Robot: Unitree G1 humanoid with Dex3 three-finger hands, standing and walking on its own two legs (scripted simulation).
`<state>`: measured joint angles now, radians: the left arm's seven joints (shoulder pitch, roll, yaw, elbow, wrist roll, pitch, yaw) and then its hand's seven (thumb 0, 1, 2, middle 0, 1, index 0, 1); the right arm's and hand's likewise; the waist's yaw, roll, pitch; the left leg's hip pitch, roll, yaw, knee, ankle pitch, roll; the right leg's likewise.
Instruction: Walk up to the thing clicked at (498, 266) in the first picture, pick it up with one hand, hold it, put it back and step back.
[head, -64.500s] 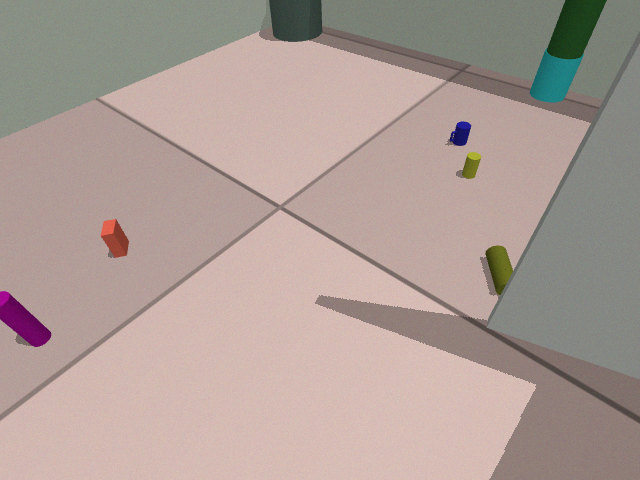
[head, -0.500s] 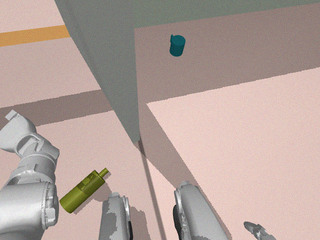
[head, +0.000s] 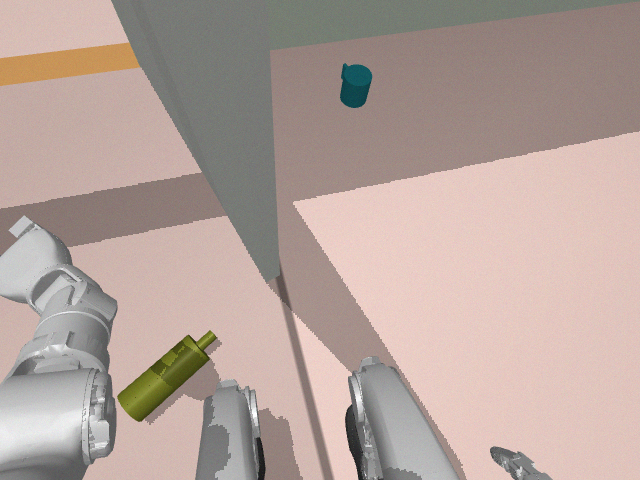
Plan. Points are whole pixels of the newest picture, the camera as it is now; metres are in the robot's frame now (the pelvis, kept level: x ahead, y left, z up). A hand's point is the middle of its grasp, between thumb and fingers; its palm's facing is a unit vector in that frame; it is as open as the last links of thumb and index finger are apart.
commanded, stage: go down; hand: left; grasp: from above
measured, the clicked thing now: (173, 369) +0.33 +0.29 -0.55
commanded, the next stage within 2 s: none
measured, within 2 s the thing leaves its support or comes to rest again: neither
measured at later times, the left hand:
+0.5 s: hand (67, 290) +0.41 +0.31 -0.11, palm faces -0.22 -0.29 -0.93, open 13.7 cm
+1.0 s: hand (66, 291) +0.41 +0.31 -0.11, palm faces -0.24 -0.30 -0.92, open 13.6 cm
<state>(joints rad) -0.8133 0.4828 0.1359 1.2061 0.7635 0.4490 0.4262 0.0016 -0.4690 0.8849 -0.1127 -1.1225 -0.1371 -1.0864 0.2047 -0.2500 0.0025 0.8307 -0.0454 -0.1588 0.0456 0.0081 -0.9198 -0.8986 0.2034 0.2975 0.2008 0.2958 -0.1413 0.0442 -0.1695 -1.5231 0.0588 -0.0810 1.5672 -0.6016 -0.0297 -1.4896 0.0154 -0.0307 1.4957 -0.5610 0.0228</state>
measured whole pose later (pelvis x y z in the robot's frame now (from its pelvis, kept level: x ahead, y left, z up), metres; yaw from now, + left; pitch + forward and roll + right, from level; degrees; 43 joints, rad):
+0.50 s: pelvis +0.00 +0.00 +0.00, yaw +0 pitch +32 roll -4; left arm -0.79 0.48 0.14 1.20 0.77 0.43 0.43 0.00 -0.46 0.87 -0.11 -1.14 -0.14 -1.09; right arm 0.21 -0.25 0.00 0.82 -0.05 -0.17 0.05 0.01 -0.92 -0.90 0.20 0.30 0.20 0.30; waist -0.14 0.04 -0.17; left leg -1.53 0.06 -0.08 1.57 -0.61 -0.03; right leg -1.49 0.02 -0.03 1.50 -0.57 0.02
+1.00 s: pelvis +0.01 +0.00 +0.00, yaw +0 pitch +33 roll -4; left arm -0.80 0.49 0.14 1.26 0.77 0.41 0.42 0.00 -0.46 0.87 -0.11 -1.14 -0.14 -1.09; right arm 0.22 -0.25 0.01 0.82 -0.05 -0.17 0.06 0.01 -0.92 -0.90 0.20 0.30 0.20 0.30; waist -0.14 0.05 -0.19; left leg -1.53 0.06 -0.09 1.57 -0.61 -0.03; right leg -1.50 0.02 -0.03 1.50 -0.58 0.02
